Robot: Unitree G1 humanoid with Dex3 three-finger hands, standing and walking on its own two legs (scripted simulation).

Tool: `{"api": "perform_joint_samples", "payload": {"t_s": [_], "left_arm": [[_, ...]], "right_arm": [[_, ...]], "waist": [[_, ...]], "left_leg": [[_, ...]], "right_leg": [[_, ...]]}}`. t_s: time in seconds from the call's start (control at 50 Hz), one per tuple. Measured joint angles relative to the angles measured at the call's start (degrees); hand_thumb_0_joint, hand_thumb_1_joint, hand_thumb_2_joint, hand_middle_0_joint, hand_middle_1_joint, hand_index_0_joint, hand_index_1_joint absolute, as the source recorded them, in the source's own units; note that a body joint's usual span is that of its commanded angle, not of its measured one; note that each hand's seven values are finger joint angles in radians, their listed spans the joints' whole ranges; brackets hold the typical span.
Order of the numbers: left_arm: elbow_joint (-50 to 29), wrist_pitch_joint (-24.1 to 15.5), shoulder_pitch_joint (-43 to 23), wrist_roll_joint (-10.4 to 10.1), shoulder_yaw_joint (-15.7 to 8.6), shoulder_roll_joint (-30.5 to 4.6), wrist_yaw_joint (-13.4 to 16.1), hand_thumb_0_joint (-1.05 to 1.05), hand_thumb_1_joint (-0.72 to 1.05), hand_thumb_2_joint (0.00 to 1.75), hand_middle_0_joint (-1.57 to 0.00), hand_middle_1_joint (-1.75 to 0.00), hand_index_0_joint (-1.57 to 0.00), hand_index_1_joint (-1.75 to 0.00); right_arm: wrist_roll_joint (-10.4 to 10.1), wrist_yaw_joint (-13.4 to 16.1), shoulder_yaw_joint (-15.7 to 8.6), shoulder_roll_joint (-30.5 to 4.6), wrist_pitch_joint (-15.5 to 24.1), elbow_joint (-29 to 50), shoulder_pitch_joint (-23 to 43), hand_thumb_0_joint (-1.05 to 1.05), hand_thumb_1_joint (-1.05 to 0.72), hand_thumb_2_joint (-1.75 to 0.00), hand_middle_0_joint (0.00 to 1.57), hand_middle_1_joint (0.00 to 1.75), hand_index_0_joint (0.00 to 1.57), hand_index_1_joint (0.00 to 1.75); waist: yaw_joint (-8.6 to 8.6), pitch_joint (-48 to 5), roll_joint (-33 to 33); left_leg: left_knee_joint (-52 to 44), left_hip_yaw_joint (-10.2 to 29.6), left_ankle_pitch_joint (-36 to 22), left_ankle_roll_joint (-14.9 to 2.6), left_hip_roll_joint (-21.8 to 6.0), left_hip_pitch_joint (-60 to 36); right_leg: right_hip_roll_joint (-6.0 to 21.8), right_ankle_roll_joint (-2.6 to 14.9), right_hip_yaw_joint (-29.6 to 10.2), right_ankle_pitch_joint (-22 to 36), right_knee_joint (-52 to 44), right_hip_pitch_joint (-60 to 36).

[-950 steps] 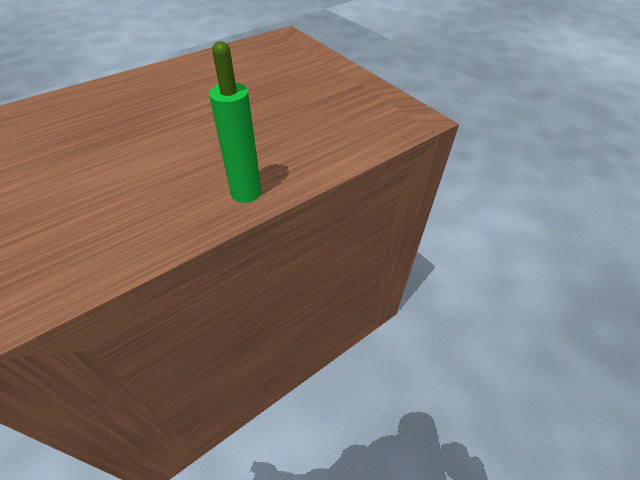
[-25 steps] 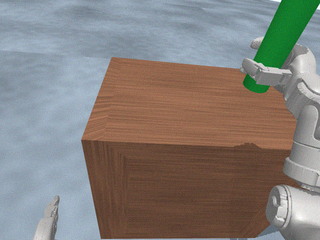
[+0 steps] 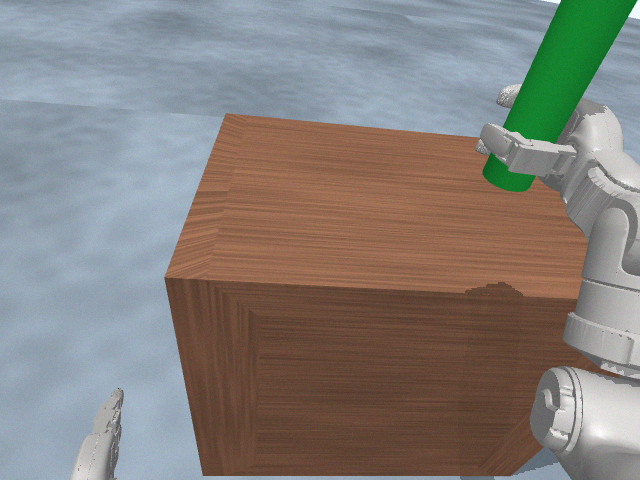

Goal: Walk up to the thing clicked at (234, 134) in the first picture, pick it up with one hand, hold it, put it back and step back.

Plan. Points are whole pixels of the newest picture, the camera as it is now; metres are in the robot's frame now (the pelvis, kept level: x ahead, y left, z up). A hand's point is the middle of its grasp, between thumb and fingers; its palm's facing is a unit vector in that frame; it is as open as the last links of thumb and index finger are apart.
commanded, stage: crouch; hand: right
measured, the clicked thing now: (565, 63) +0.35 -0.19 +0.40
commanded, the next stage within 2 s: lower in 1.10 s
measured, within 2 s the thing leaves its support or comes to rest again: neither
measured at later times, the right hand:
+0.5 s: hand (483, 176) +0.41 -0.20 +0.24, palm faces +0.24 +0.97 -0.01, open 7.1 cm
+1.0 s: hand (472, 186) +0.45 -0.22 +0.20, palm faces +0.24 +0.97 -0.02, open 7.1 cm
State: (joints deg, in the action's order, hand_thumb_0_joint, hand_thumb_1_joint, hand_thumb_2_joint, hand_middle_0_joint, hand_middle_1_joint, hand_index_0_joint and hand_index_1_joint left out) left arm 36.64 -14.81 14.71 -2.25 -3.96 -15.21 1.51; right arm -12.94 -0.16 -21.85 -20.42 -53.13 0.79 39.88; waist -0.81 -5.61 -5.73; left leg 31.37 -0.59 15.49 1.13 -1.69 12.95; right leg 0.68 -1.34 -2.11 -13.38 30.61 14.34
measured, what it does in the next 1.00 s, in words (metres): stands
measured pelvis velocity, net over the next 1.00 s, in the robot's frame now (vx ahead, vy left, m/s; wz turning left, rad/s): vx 0.01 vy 0.00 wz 0.03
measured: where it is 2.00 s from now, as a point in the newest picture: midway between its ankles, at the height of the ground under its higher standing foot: outside the picture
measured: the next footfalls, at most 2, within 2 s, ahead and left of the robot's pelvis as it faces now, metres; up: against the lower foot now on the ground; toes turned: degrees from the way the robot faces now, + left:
none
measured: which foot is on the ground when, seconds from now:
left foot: down 0.00-1.00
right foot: down 0.00-1.00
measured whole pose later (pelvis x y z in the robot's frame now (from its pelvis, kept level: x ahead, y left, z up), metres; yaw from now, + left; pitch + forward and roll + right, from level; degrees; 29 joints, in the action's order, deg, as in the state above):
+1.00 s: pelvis +0.01 +0.00 +0.00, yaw +2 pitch +3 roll +0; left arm 34.5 -14.8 15.4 -0.2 -3.5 -13.4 3.4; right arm -7.6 -1.0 -20.4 -22.6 -15.0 -33.6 40.6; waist 1.4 -3.7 -2.4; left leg 31.9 1.0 15.4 1.2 -0.5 19.4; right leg 1.9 -1.4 -0.6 -14.8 32.5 20.6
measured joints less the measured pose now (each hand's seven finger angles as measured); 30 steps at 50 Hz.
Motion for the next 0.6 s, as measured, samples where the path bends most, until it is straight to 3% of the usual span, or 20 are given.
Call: {"api": "perform_joint_samples", "payload": {"t_s": [0.1, 0.24, 0.42, 0.6], "left_arm": [[0.34, -0.36, 0.20, 0.21, -0.03, -0.25, 0.62, -0.01, -0.53, 0.05, -0.05, -0.05, -0.05, -0.05], [-0.22, -1.76, -0.63, 1.03, 0.26, 0.52, 1.27, -0.01, -0.53, 0.05, -0.04, -0.04, -0.05, -0.04], [1.29, -2.03, 0.20, 1.62, -0.55, 1.20, 2.13, -0.01, -0.53, 0.05, -0.05, -0.05, -0.05, -0.05], [0.49, -2.03, 0.10, 1.94, -0.17, 1.40, 2.62, -0.01, -0.53, 0.05, -0.05, -0.05, -0.05, -0.05]], "right_arm": [[1.56, 0.60, 0.87, 0.23, 3.23, -5.10, 0.54, -0.02, 0.08, -1.16, 0.89, 1.10, 0.90, 1.12], [3.66, 0.77, 1.16, 0.08, 11.06, -14.21, 0.18, -0.02, 0.08, -1.15, 0.89, 1.10, 0.90, 1.11], [4.83, 0.89, 0.74, -0.65, 22.10, -21.47, 0.19, -0.02, 0.08, -1.15, 0.89, 1.09, 0.90, 1.11], [5.14, -0.35, 0.96, -1.78, 29.28, -30.03, 2.51, -0.02, 0.08, -1.15, 0.89, 1.09, 0.90, 1.11]], "waist": [[0.22, 1.07, 1.03], [1.48, 2.13, 2.32], [1.83, 2.51, 2.39], [2.19, 2.43, 2.72]], "left_leg": [[0.22, 0.11, -0.21, -0.15, 0.20, 0.42], [0.80, 0.50, -0.65, -0.38, 0.70, 2.42], [1.42, 1.15, -0.66, -0.29, 1.06, 4.06], [1.36, 1.46, -0.79, -0.12, 1.09, 5.62]], "right_leg": [[0.20, -0.16, 0.09, 0.25, 0.00, 0.24], [0.69, -0.41, 0.44, 0.52, 0.49, 1.96], [1.05, -0.34, 1.05, -0.07, 1.72, 3.59], [1.09, -0.18, 1.36, -0.13, 1.83, 5.12]]}}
